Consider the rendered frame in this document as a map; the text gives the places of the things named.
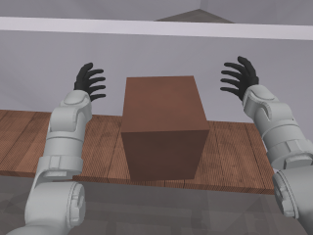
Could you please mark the robot left forearm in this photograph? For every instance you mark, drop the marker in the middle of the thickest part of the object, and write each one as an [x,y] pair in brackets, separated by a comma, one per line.
[64,141]

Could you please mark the left robot upper arm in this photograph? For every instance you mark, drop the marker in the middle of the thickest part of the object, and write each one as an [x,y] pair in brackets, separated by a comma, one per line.
[53,209]

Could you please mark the carton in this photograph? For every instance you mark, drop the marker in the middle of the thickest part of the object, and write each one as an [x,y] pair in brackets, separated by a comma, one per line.
[163,127]

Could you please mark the robot right hand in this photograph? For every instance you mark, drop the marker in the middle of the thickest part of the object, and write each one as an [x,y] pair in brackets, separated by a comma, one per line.
[247,77]

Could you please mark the right robot upper arm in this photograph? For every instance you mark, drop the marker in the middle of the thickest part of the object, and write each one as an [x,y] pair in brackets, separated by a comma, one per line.
[293,190]

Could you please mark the table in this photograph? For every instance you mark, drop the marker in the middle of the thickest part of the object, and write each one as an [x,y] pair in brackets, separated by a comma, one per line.
[233,159]

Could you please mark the robot left hand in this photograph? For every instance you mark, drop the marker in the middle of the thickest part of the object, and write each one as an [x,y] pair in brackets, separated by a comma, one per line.
[83,82]

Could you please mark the robot right forearm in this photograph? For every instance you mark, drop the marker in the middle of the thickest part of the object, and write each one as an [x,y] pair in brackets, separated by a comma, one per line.
[286,145]

